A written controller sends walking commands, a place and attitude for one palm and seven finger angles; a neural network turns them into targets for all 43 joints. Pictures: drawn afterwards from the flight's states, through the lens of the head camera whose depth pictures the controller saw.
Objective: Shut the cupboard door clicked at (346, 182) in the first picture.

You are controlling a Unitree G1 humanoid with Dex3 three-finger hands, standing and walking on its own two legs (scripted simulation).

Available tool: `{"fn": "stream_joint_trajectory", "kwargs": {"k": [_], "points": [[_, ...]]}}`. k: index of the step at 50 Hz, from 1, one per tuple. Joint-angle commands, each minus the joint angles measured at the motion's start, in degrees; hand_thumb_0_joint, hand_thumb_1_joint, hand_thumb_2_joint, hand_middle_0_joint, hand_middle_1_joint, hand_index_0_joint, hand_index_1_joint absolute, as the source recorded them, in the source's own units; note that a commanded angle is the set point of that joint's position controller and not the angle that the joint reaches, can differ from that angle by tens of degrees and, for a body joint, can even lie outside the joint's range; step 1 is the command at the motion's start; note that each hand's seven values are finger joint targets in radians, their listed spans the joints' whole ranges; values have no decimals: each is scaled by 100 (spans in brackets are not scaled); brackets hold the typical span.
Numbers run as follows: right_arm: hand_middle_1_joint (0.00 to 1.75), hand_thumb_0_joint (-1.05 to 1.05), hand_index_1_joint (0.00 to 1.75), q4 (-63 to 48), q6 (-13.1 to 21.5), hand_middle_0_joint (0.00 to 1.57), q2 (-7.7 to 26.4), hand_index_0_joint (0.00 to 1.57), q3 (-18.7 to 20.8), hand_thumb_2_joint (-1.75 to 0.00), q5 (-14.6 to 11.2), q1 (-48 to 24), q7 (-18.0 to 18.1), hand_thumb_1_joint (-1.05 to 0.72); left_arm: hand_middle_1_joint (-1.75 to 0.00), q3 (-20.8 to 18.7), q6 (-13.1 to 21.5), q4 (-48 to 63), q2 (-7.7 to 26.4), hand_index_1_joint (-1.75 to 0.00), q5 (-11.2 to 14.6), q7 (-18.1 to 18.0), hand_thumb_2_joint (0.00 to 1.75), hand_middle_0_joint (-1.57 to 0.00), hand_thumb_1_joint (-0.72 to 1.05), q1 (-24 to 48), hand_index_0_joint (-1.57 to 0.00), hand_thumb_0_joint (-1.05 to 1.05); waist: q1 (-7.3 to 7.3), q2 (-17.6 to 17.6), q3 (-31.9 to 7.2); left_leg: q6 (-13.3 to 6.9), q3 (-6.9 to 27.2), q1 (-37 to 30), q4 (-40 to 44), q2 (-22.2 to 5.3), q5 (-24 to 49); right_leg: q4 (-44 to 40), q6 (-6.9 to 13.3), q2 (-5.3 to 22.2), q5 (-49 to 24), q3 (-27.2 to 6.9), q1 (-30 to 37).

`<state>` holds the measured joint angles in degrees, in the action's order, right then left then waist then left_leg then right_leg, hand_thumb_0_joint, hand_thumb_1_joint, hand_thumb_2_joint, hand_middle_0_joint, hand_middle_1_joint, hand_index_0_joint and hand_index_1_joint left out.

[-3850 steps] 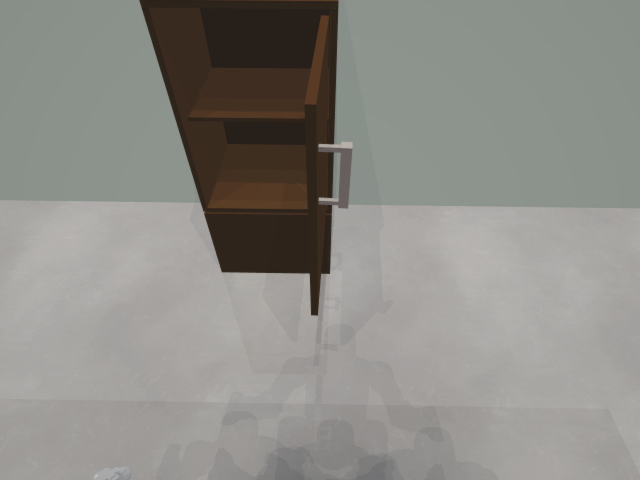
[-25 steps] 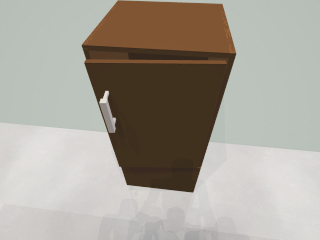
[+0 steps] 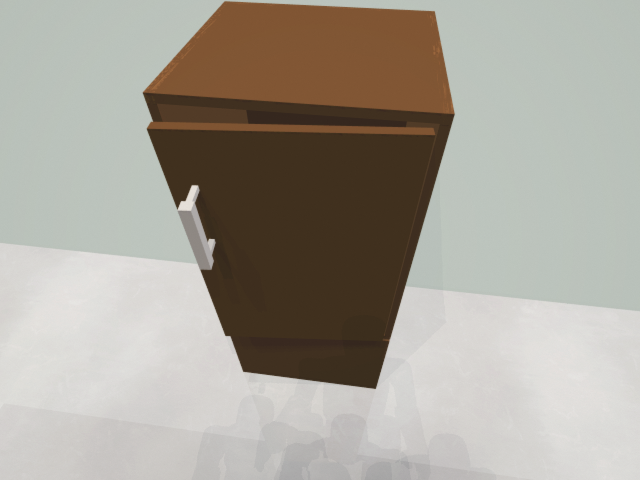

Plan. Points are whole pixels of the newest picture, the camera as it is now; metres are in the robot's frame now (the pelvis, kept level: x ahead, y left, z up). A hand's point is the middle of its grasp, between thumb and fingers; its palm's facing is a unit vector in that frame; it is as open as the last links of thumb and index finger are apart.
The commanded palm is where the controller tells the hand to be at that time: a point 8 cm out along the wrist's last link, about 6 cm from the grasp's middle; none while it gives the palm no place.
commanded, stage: raise the hand and make a fist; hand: left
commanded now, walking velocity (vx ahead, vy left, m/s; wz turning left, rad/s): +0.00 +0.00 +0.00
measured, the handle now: (200, 229) +0.48 +0.23 +0.01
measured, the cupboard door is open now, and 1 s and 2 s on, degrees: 5 5 5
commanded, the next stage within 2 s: bring the fist close to the handle in 1.96 s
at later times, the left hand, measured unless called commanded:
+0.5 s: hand out of the picture +0.12 +0.18 -0.09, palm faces +0.07 -1.00 +0.04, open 6.0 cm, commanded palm +0.12 +0.24 -0.05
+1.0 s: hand (147, 435) +0.17 +0.22 -0.01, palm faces +0.08 -1.00 -0.05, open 3.7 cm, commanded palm +0.14 +0.26 -0.02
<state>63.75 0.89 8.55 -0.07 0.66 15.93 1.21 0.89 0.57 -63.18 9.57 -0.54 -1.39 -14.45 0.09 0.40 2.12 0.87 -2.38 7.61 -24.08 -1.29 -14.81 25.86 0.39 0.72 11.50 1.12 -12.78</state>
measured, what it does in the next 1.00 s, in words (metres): lowers itself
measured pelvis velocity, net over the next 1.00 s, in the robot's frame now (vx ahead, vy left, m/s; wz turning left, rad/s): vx -0.02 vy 0.02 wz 0.05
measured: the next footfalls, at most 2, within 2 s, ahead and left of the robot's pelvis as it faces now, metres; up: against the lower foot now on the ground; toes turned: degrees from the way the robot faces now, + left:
none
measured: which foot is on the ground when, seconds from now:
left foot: down 0.00-1.00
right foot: down 0.00-1.00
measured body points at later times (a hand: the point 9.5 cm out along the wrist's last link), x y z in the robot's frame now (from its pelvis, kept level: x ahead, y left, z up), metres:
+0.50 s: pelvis -0.03 +0.00 -0.10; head +0.02 +0.03 +0.35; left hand +0.11 +0.24 -0.09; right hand +0.22 -0.24 -0.11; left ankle -0.02 +0.13 -0.74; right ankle +0.03 -0.11 -0.74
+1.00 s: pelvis -0.02 +0.02 -0.09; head +0.04 +0.04 +0.35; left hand +0.16 +0.27 -0.01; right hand +0.16 -0.21 -0.17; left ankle -0.02 +0.13 -0.74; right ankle +0.03 -0.11 -0.74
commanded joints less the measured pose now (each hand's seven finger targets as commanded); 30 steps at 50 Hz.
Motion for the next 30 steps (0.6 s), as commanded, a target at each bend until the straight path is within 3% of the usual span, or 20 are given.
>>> {"fn": "stream_joint_trajectory", "kwargs": {"k": [1,2,3,4,5,6,7,8,9,10,11,12,14,16,18,21,22,25,27,30], "points": [[30,0,30,-112,71,20,526,20,67,-90,-6,351,49,-90,-30,-133,98,206,566,-30,-3,-54,90,-20,90,-259,-20,0,-22,-210,171,-157,332,423,500,-381,521,-533,155,546,-575,-543,209],[30,0,30,-461,129,20,754,20,108,-90,-41,-207,-1,-90,-30,-174,182,-56,705,-30,-47,-291,90,-20,90,-852,-20,0,-257,-307,44,-22,69,635,-632,-517,675,-215,76,891,-2832,-725,325],[30,0,30,-2205,1231,20,1977,20,380,-90,37,183,727,-90,-30,-2641,1853,9127,4231,-30,790,-169,90,-20,90,4311,-20,0,661,-135,-2274,-282,32,-1182,-512,-275,1586,237,-15,382,-2007,-615,633],[30,0,30,-2278,1522,20,989,20,32,-90,-200,-571,645,-90,-32,-331,1288,7287,1115,-32,784,-148,90,-22,90,387,-22,0,62,1825,-2739,-348,-301,-563,-382,224,1894,472,128,-27,-1244,-47,548],[30,0,30,-2075,1719,20,1257,20,-26,-90,-264,-653,599,-90,-34,-663,998,7191,1220,-34,1078,-462,90,-24,90,355,-24,0,-59,1437,-2468,-129,-104,-486,-243,104,1663,298,144,-96,-784,177,526],[30,0,30,-1968,1820,20,860,20,-6,-90,-353,-736,457,-90,-36,115,434,5709,-418,-36,1067,-360,90,-25,90,-1016,-25,0,38,797,-1077,-121,23,371,-52,54,903,232,41,-1,-247,395,-39],[30,0,30,-2254,1915,20,1200,20,131,-90,-371,-580,399,-90,-38,-276,702,6357,300,-38,1151,-403,90,-27,90,290,-27,0,375,277,-32,-118,333,971,-185,102,-64,125,-35,76,408,270,-611],[30,0,30,-2470,1986,20,1187,20,238,-90,-281,-535,379,-90,-40,-508,998,5982,336,-40,1098,-298,90,-29,90,-2,-29,0,345,-294,401,-141,345,1501,-371,180,-581,116,-57,92,1137,312,-1154],[30,0,30,-2579,2030,20,1215,20,303,-90,-224,-576,334,-90,-42,-603,1350,5346,267,-42,1101,-135,90,-31,90,-316,-31,0,312,-1101,803,-119,349,2015,-706,250,-868,218,-85,66,1798,313,-1715],[30,0,30,-2800,2056,20,1178,20,379,-90,-202,-617,257,-90,-44,-841,1702,4841,247,-44,1177,118,90,-33,90,-1151,-33,0,1,-1069,776,-74,271,2296,-998,334,-862,402,-24,91,2077,248,-1849],[30,0,30,-2976,2099,20,1109,20,380,-90,-132,-598,158,-90,-46,-674,2135,4643,-46,-46,1312,440,90,-35,90,-1554,-35,0,-115,-1539,528,-35,248,2610,-1334,369,-859,740,-11,98,2247,247,-2017],[30,0,30,-3151,2118,20,1090,20,460,-90,-79,-642,65,-90,-48,-786,2598,4621,-96,-48,1473,805,90,-36,90,-2123,-36,0,-317,-1749,117,9,188,2868,-1698,380,-812,1052,26,96,2303,152,-2033],[30,0,30,-3501,2066,20,1174,20,540,-90,-47,-768,-105,-90,-52,-884,3422,4807,12,-52,1677,1576,90,-40,90,-2293,-40,0,-389,-1748,-466,52,131,3422,-2374,428,-803,1613,95,192,1952,-156,-1990],[30,0,30,-3813,1981,20,1258,20,613,-90,-111,-838,-225,-90,-56,-1103,3881,4831,374,-56,1658,2179,90,-44,90,-2157,-44,0,-397,-1000,-825,17,107,3819,-2852,470,-831,2131,197,266,1640,-356,-2151],[30,0,30,-4215,1885,20,1274,20,618,-90,-159,-1005,-207,-90,-60,-1228,3748,5623,656,-60,1658,2301,90,-47,90,-1895,-47,0,-501,-241,-1288,-91,4,4011,-3081,497,-885,2504,201,221,1710,-419,-2367],[30,0,30,-4622,1809,20,1227,20,558,-90,-146,-977,-85,-90,-66,-1340,3529,7284,955,-66,1773,2004,90,-53,90,-1048,-53,0,-420,608,-1909,-159,93,4013,-3267,406,-1062,2824,175,125,2043,-441,-2720],[30,0,30,-4644,1779,20,1179,20,506,-90,-129,-840,-62,-90,-68,-1252,3551,7845,911,-68,1770,1832,90,-55,90,-802,-55,0,-296,770,-2053,-183,200,3928,-3319,368,-1030,2930,179,75,1926,-373,-2812],[30,0,30,-4563,1716,20,1206,20,445,-90,-63,-611,77,-90,-74,-1027,3784,9403,1013,-74,1646,1463,90,-60,90,-132,-60,0,31,786,-2419,-270,397,3663,-3635,244,-611,3323,175,-87,1140,-149,-3118],[30,0,30,-4425,1694,20,1222,20,405,-90,-74,-497,130,-90,-78,-572,3755,9315,633,-78,1585,1470,90,-64,90,-305,-64,0,207,707,-2235,-279,483,3686,-3753,197,-556,3399,166,-132,1011,-25,-3412],[30,0,30,-4359,1632,20,1286,20,326,-90,-116,-472,212,-90,-84,-440,3295,8739,661,-84,1528,1724,90,-69,90,-518,-69,0,341,405,-1975,-297,557,3953,-3829,166,-683,3330,136,-192,1154,81,-3479]]}}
